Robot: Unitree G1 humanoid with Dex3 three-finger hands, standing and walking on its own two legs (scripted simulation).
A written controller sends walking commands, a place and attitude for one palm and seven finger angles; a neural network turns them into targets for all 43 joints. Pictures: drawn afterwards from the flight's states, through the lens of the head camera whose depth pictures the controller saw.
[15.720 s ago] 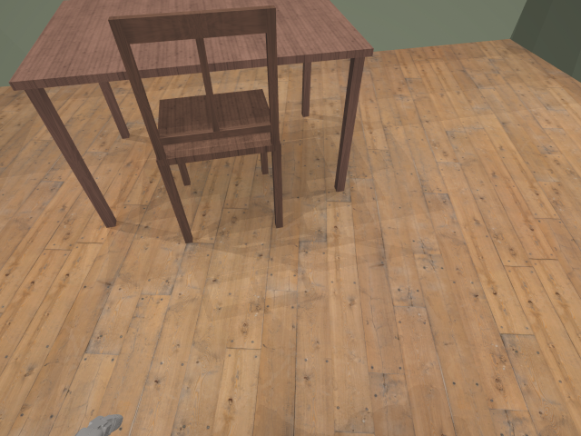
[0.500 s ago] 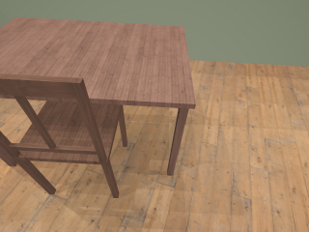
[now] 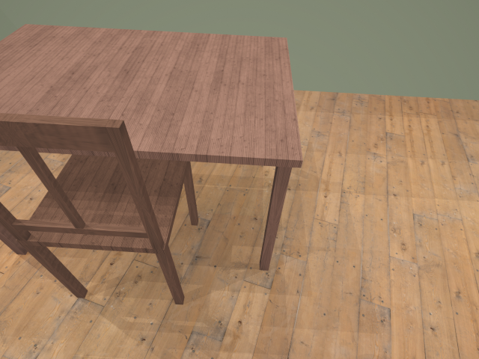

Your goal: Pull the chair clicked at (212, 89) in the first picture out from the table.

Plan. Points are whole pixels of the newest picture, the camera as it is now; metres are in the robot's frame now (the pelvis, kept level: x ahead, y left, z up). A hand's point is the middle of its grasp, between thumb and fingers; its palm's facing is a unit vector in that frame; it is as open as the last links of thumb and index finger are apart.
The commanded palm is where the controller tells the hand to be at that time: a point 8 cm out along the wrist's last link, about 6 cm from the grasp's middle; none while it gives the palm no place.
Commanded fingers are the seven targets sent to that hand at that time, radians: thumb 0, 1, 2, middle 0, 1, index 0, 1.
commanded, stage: look again from close up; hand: left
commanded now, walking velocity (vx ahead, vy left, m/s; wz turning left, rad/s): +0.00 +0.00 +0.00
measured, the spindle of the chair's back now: (56, 191) +0.46 +0.47 -0.07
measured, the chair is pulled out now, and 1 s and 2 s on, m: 0.00 0.00 0.00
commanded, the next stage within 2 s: shuffle to correct the standing spot in 0.26 s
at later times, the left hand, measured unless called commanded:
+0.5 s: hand out of the picture -0.03 +0.14 -0.18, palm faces +0.10 -0.98 -0.15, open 7.4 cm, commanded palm none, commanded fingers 0.00 0.90 0.90 -0.20 -0.30 -0.20 -0.30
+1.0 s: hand out of the picture +0.01 +0.24 -0.18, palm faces +0.11 -0.97 -0.21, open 7.4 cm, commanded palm none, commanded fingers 0.00 0.90 0.90 -0.20 -0.30 -0.20 -0.30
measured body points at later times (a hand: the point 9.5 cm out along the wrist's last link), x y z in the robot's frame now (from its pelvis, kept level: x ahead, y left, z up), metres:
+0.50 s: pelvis +0.01 -0.01 +0.00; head +0.01 -0.01 +0.45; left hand -0.04 +0.19 -0.16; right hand -0.01 -0.22 -0.17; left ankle +0.00 +0.12 -0.74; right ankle -0.04 -0.07 -0.74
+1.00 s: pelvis +0.02 +0.06 -0.01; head +0.03 +0.06 +0.44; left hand +0.00 +0.29 -0.17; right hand +0.07 -0.17 -0.16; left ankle +0.04 +0.15 -0.74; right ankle -0.01 -0.05 -0.72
